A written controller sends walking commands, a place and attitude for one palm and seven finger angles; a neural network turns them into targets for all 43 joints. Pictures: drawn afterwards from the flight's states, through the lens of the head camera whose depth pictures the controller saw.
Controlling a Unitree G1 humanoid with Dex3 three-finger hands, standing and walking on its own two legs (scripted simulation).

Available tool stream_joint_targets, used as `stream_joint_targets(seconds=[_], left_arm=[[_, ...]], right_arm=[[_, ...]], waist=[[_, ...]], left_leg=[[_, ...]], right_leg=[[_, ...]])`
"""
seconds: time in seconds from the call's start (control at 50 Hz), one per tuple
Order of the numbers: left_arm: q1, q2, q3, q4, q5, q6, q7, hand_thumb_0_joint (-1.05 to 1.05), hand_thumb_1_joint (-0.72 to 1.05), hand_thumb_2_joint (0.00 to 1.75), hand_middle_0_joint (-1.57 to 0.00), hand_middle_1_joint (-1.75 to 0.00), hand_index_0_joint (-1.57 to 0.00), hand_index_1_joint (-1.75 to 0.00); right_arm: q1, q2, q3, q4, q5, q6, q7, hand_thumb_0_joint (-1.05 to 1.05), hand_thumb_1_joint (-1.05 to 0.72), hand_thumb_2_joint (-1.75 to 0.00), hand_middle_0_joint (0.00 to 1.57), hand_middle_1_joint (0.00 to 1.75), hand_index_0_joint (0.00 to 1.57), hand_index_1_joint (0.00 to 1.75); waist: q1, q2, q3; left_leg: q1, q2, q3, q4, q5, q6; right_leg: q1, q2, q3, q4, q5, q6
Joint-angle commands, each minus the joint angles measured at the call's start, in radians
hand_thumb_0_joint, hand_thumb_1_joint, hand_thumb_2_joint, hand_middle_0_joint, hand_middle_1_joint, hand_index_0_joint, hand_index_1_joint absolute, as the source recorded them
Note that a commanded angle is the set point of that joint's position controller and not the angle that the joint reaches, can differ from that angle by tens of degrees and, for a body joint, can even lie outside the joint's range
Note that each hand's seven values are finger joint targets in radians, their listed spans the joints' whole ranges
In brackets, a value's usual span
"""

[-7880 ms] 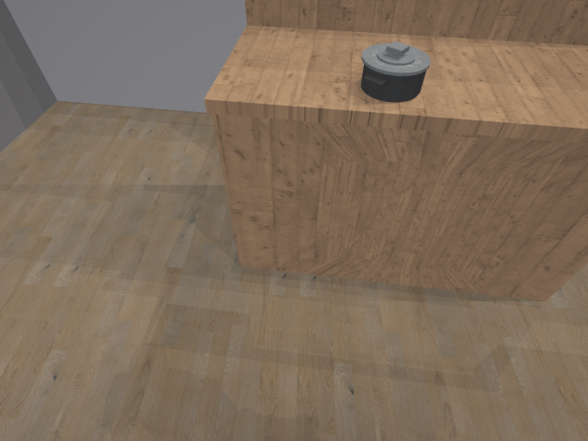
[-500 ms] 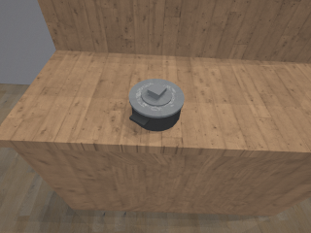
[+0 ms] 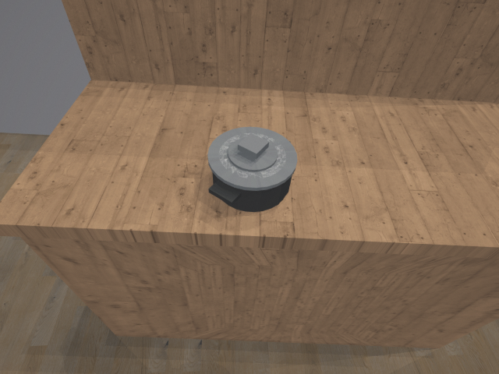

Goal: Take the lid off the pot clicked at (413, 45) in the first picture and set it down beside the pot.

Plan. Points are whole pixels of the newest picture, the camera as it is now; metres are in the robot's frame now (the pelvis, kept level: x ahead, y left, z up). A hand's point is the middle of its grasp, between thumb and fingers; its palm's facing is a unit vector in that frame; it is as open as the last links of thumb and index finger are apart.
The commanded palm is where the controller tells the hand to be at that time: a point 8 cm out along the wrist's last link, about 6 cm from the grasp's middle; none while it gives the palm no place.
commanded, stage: look again from close up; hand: left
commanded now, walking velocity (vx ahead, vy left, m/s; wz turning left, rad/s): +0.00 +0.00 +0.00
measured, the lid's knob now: (253, 145) +0.48 +0.03 +0.11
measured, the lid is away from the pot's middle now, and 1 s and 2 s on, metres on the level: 0.00 0.00 0.00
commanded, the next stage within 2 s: shuffle to correct the standing spot in 0.06 s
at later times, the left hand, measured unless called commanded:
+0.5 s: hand out of the picture +0.00 +0.14 -0.19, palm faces +0.01 -0.99 -0.14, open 7.3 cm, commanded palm none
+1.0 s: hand out of the picture +0.12 +0.11 -0.19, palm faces +0.07 -0.98 -0.17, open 7.3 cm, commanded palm none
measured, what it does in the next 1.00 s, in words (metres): walks ahead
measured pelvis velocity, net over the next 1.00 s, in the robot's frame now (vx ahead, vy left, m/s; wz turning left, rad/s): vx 0.08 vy -0.08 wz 0.03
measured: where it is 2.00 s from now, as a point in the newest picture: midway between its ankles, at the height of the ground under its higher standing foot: outside the picture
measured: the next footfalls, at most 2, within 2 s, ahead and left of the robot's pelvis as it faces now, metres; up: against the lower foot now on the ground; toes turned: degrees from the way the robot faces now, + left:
right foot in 1.04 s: +0.14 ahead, -0.25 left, +0.00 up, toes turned -2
left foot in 1.30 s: +0.11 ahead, -0.04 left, +0.00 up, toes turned +6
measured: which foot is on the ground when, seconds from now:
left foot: down 0.00-1.00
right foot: down 0.00-0.82, up 0.84-1.00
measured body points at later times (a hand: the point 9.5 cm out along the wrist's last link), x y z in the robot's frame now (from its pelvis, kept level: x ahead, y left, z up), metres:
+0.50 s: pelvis +0.02 -0.02 -0.01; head +0.04 +0.00 +0.44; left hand +0.01 +0.19 -0.17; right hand -0.02 -0.22 -0.16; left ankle -0.04 +0.05 -0.74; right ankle +0.00 -0.14 -0.73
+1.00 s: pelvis +0.08 -0.08 -0.01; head +0.14 -0.05 +0.44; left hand +0.11 +0.16 -0.17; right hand +0.10 -0.31 -0.15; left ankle +0.00 +0.04 -0.74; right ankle +0.08 -0.23 -0.72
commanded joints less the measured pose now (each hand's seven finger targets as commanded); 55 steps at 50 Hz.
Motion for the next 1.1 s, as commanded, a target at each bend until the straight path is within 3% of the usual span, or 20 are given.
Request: stream_joint_targets(seconds=[0.0, 0.24, 0.42, 0.5, 0.54, 0.58, 0.62, 0.66, 0.7, 0.74, 0.76, 0.78, 0.8, 0.86, 0.92, 0.98, 1.0, 1.02, 1.04, 1.08], left_arm=[[0.080, 0.074, 0.012, -0.012, 0.003, -0.014, 0.006, 0.00, 0.90, 0.90, -0.20, -0.30, -0.20, -0.30], [0.074, 0.049, 0.014, -0.015, 0.008, 0.000, 0.001, 0.00, 0.90, 0.90, -0.20, -0.30, -0.20, -0.30], [0.006, 0.066, 0.043, -0.082, 0.020, 0.020, -0.013, 0.00, 0.90, 0.90, -0.20, -0.30, -0.20, -0.30], [0.035, 0.062, 0.050, -0.088, 0.012, 0.012, -0.019, 0.00, 0.90, 0.90, -0.20, -0.30, -0.20, -0.30], [0.100, 0.080, 0.061, -0.067, 0.012, 0.008, -0.013, 0.00, 0.90, 0.90, -0.20, -0.30, -0.20, -0.30], [0.147, 0.129, 0.066, -0.060, 0.015, 0.011, -0.005, 0.00, 0.90, 0.90, -0.20, -0.30, -0.20, -0.30], [0.143, 0.151, 0.073, -0.070, 0.017, 0.013, -0.001, 0.00, 0.90, 0.90, -0.20, -0.30, -0.20, -0.30], [0.104, 0.148, 0.073, -0.093, 0.024, 0.015, 0.005, 0.00, 0.90, 0.90, -0.20, -0.30, -0.20, -0.30], [0.073, 0.157, 0.073, -0.114, 0.019, 0.019, 0.006, 0.00, 0.90, 0.90, -0.20, -0.30, -0.20, -0.30], [0.024, 0.146, 0.074, -0.138, 0.011, 0.026, 0.002, 0.00, 0.90, 0.90, -0.20, -0.30, -0.20, -0.30], [0.019, 0.123, 0.071, -0.155, 0.008, 0.027, -0.004, 0.00, 0.90, 0.90, -0.20, -0.30, -0.20, -0.30], [-0.002, 0.114, 0.070, -0.168, 0.009, 0.029, -0.004, 0.00, 0.90, 0.90, -0.20, -0.30, -0.20, -0.30], [-0.036, 0.130, 0.073, -0.173, 0.006, 0.035, 0.002, 0.00, 0.90, 0.90, -0.20, -0.30, -0.20, -0.30], [-0.064, 0.136, 0.085, -0.183, 0.007, 0.041, -0.007, 0.00, 0.90, 0.90, -0.20, -0.30, -0.20, -0.30], [-0.064, 0.123, 0.083, -0.195, 0.003, 0.031, -0.020, 0.00, 0.90, 0.90, -0.20, -0.30, -0.20, -0.30], [0.012, 0.158, 0.091, -0.172, 0.004, 0.021, -0.022, 0.00, 0.90, 0.90, -0.20, -0.30, -0.20, -0.30], [0.040, 0.193, 0.097, -0.168, 0.005, 0.017, -0.016, 0.00, 0.90, 0.90, -0.20, -0.30, -0.20, -0.30], [0.070, 0.242, 0.107, -0.165, 0.015, 0.016, -0.005, 0.00, 0.90, 0.90, -0.20, -0.30, -0.20, -0.30], [0.087, 0.261, 0.101, -0.161, 0.021, 0.015, -0.001, 0.00, 0.90, 0.90, -0.20, -0.30, -0.20, -0.30], [0.039, 0.253, 0.095, -0.181, 0.034, 0.019, 0.009, 0.00, 0.90, 0.90, -0.20, -0.30, -0.20, -0.30]], right_arm=[[0.083, -0.091, -0.015, -0.017, 0.005, -0.010, -0.006, 0.00, -0.90, -0.90, 0.20, 0.30, 0.20, 0.30], [0.086, -0.098, -0.025, -0.012, 0.000, -0.006, -0.011, 0.00, -0.90, -0.90, 0.20, 0.30, 0.20, 0.30], [0.113, -0.134, -0.056, -0.033, -0.018, -0.001, -0.019, 0.00, -0.90, -0.90, 0.20, 0.30, 0.20, 0.30], [0.085, -0.137, -0.062, -0.048, -0.018, 0.001, -0.016, 0.00, -0.90, -0.90, 0.20, 0.30, 0.20, 0.30], [0.082, -0.136, -0.067, -0.052, -0.011, 0.005, -0.017, 0.00, -0.90, -0.90, 0.20, 0.30, 0.20, 0.30], [0.075, -0.098, -0.064, -0.064, -0.003, 0.010, -0.013, 0.00, -0.90, -0.90, 0.20, 0.30, 0.20, 0.30], [0.051, -0.069, -0.063, -0.069, 0.001, 0.031, -0.015, 0.00, -0.90, -0.90, 0.20, 0.30, 0.20, 0.30], [0.009, -0.060, -0.059, -0.077, -0.001, 0.033, -0.010, 0.00, -0.90, -0.90, 0.20, 0.30, 0.20, 0.30], [0.036, -0.052, -0.060, -0.063, 0.000, 0.033, -0.008, 0.00, -0.90, -0.90, 0.20, 0.30, 0.20, 0.30], [0.099, -0.080, -0.064, -0.046, -0.002, 0.028, -0.016, 0.00, -0.90, -0.90, 0.20, 0.30, 0.20, 0.30], [0.102, -0.134, -0.074, -0.046, -0.010, 0.025, -0.021, 0.00, -0.90, -0.90, 0.20, 0.30, 0.20, 0.30], [0.120, -0.170, -0.080, -0.046, -0.013, 0.027, -0.024, 0.00, -0.90, -0.90, 0.20, 0.30, 0.20, 0.30], [0.135, -0.184, -0.078, -0.044, -0.017, 0.026, -0.027, 0.00, -0.90, -0.90, 0.20, 0.30, 0.20, 0.30], [0.047, -0.190, -0.079, -0.091, -0.025, 0.030, -0.031, 0.00, -0.90, -0.90, 0.20, 0.30, 0.20, 0.30], [-0.005, -0.228, -0.092, -0.124, -0.021, 0.036, -0.025, 0.00, -0.90, -0.90, 0.20, 0.30, 0.20, 0.30], [0.000, -0.239, -0.111, -0.146, 0.000, 0.046, -0.016, 0.00, -0.90, -0.90, 0.20, 0.30, 0.20, 0.30], [0.004, -0.219, -0.114, -0.159, 0.002, 0.047, -0.011, 0.00, -0.90, -0.90, 0.20, 0.30, 0.20, 0.30], [0.004, -0.186, -0.113, -0.175, 0.009, 0.049, -0.009, 0.00, -0.90, -0.90, 0.20, 0.30, 0.20, 0.30], [-0.025, -0.145, -0.107, -0.190, 0.020, 0.055, -0.007, 0.00, -0.90, -0.90, 0.20, 0.30, 0.20, 0.30], [-0.074, -0.116, -0.099, -0.191, 0.022, 0.071, -0.011, 0.00, -0.90, -0.90, 0.20, 0.30, 0.20, 0.30]], waist=[[0.004, -0.002, 0.058], [-0.008, 0.039, 0.090], [-0.025, 0.082, 0.094], [0.001, 0.028, 0.052], [0.011, -0.018, 0.016], [0.017, -0.117, -0.009], [0.014, -0.222, 0.019], [0.013, -0.139, 0.047], [-0.007, -0.078, 0.011], [-0.049, -0.006, -0.025], [-0.050, 0.142, -0.033], [-0.060, 0.258, -0.013], [-0.075, 0.347, 0.027], [-0.042, 0.222, 0.091], [-0.023, 0.191, 0.032], [-0.002, 0.144, -0.082], [0.003, 0.043, -0.122], [0.013, -0.124, -0.175], [0.028, -0.239, -0.189], [0.030, -0.266, -0.128]], left_leg=[[-0.052, 0.190, -0.163, -0.079, 0.258, -0.029], [-0.048, 0.237, -0.220, -0.128, 0.122, -0.012], [-0.020, 0.377, -0.351, -0.132, 0.204, 0.108], [-0.066, 0.325, -0.247, -0.025, 0.345, 0.050], [-0.167, 0.243, -0.154, 0.080, 0.301, -0.012], [-0.251, 0.135, -0.038, 0.205, 0.070, -0.061], [-0.296, 0.088, -0.001, 0.345, -0.221, -0.083], [-0.313, 0.104, -0.027, 0.351, -0.257, -0.082], [-0.233, 0.108, -0.015, 0.219, -0.144, -0.088], [-0.058, 0.177, -0.064, 0.056, 0.169, -0.071], [0.012, 0.298, -0.194, 0.034, 0.415, -0.025], [0.041, 0.422, -0.315, 0.017, 0.678, 0.055], [0.050, 0.476, -0.374, 0.007, 0.882, 0.112], [0.003, 0.426, -0.272, 0.045, 0.889, 0.090], [0.079, 0.355, -0.180, 0.101, 0.900, 0.013], [0.031, 0.276, -0.114, 0.223, 0.794, -0.053], [-0.065, 0.234, -0.072, 0.277, 0.649, -0.079], [-0.217, 0.155, -0.009, 0.395, 0.349, -0.117], [-0.305, 0.080, -0.007, 0.496, -0.228, -0.135], [-0.321, 0.083, -0.045, 0.590, -0.365, -0.130]], right_leg=[[-0.018, -0.091, 0.080, -0.046, 0.173, -0.050], [-0.089, -0.054, 0.037, 0.007, 0.061, -0.029], [-0.302, -0.047, 0.027, 0.305, -0.219, -0.028], [-0.145, -0.034, -0.003, 0.108, -0.080, -0.032], [0.035, -0.063, 0.049, 0.031, 0.188, -0.058], [0.105, -0.187, 0.165, 0.033, 0.387, -0.131], [0.081, -0.250, 0.268, -0.061, 0.363, -0.213], [0.052, -0.236, 0.242, -0.038, 0.448, -0.238], [0.045, -0.206, 0.193, 0.017, 0.515, -0.211], [-0.054, -0.134, 0.099, 0.103, 0.466, -0.120], [-0.138, -0.055, 0.016, 0.182, 0.330, -0.054], [-0.223, -0.007, -0.034, 0.284, -0.056, -0.013], [-0.299, 0.008, 0.020, 0.411, -0.333, -0.007], [-0.332, -0.013, 0.058, 0.459, -0.375, -0.025], [-0.270, -0.016, -0.012, 0.210, -0.234, -0.018], [-0.022, -0.005, -0.060, -0.016, 0.191, -0.006], [0.114, -0.064, -0.020, 0.007, 0.512, -0.023], [0.246, -0.201, 0.114, 0.092, 0.928, -0.084], [0.291, -0.318, 0.165, 0.085, 1.199, -0.185], [0.197, -0.289, 0.142, 0.056, 1.107, -0.208]])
